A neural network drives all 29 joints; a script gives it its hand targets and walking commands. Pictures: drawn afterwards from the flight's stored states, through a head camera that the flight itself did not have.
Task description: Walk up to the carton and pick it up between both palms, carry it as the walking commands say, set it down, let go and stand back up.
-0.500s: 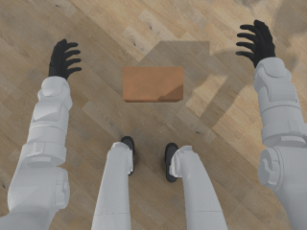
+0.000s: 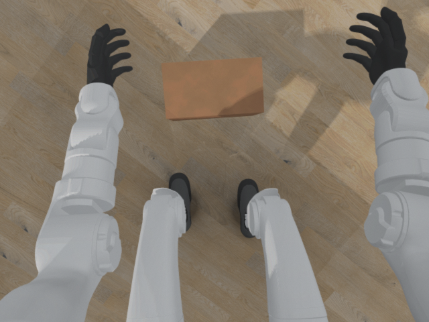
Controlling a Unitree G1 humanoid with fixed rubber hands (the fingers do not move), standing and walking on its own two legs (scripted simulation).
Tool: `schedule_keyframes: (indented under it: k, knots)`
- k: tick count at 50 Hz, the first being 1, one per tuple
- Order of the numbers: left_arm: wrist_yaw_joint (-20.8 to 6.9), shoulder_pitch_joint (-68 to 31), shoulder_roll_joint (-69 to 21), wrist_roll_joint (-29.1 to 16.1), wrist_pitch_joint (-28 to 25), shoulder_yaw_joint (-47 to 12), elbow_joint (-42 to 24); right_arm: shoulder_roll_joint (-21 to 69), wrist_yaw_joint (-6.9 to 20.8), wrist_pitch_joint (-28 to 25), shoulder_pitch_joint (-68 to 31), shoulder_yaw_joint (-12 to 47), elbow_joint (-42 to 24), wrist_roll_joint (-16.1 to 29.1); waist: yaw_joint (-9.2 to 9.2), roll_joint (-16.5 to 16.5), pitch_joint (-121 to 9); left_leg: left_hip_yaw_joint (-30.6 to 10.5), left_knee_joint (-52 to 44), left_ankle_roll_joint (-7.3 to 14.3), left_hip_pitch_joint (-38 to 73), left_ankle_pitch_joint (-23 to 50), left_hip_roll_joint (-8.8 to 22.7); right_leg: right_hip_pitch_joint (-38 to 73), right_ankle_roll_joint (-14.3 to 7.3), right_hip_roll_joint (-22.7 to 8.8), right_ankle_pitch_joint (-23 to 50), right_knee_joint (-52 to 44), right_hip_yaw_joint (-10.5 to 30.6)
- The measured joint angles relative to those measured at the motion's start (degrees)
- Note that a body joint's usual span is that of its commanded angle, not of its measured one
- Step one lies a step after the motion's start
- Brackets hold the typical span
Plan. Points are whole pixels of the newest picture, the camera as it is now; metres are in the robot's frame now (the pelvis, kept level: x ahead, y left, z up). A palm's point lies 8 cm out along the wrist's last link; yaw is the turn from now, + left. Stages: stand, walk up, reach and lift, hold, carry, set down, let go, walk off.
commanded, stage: reach and lift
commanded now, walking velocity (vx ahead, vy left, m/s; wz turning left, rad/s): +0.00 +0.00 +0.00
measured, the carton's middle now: (212, 92) +0.50 +0.02 -0.53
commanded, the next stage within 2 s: none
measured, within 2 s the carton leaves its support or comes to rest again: neither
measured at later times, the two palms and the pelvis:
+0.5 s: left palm (122, 94) +0.46 +0.23 -0.33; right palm (320, 84) +0.49 -0.23 -0.33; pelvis -0.03 +0.00 -0.14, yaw +1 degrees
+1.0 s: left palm (125, 88) +0.49 +0.24 -0.40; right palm (298, 105) +0.46 -0.22 -0.45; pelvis -0.04 -0.01 -0.22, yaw +1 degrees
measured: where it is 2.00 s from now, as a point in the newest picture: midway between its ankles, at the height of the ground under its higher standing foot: (215, 215)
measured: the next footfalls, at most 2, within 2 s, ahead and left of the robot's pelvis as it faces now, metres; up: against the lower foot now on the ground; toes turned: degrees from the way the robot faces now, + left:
none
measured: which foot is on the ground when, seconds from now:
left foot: down 0.00-1.00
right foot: down 0.00-1.00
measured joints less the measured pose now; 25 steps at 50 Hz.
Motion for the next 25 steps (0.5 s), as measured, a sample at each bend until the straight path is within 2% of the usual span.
schedule_keyframes:
  k: [4,10,14,18,20,25]
  knots:
    - [0.1,-1.0,1.7,-2.0,0.9,0.3,0.8,-1.7,-0.1,1.1,-4.7,0.5,0.0,0.3,0.76,-0.2,0.5,0.0,6.1,0.0,-5.2,-1.3,0.2,-5.6,-0.3,0.1,-1.6,6.9,0.1]
    - [0.3,-5.2,6.1,-6.4,2.4,0.3,0.2,-2.6,-1.1,4.2,-11.5,4.4,0.3,2.5,1.18,-1.4,4.7,0.0,13.8,0.0,-10.0,-2.8,-0.1,-10.9,-1.1,-0.3,-4.0,15.9,0.1]
    - [-0.3,-7.9,7.1,-8.2,2.9,0.3,0.9,-2.7,-1.9,5.3,-12.4,5.0,3.2,2.5,1.18,-1.8,6.1,0.0,17.6,0.0,-13.3,-3.6,-0.7,-14.2,-1.3,-1.0,-5.4,20.3,0.1]
    - [-0.6,-8.8,7.2,-9.3,2.6,0.3,1.5,-2.7,-2.9,5.2,-12.1,5.0,3.8,2.5,1.02,-0.9,8.9,-0.1,22.7,0.0,-15.9,-5.2,-1.0,-16.2,-1.0,-1.3,-7.2,25.0,0.1]
    - [-0.6,-9.2,7.2,-9.8,2.6,0.2,0.8,-2.8,-3.2,4.9,-12.4,5.0,3.4,2.5,0.74,-0.2,11.6,-0.2,25.5,0.0,-16.6,-6.1,-1.0,-16.5,-0.7,-1.4,-8.2,27.5,0.1]
    - [0.3,-12.3,7.6,-11.4,2.4,0.0,-6.0,-5.1,-4.1,4.2,-14.7,5.1,-2.1,3.3,0.68,-0.2,23.8,-0.2,31.7,0.0,-15.9,-7.3,-1.2,-15.7,-0.2,-1.3,-9.4,33.5,0.5]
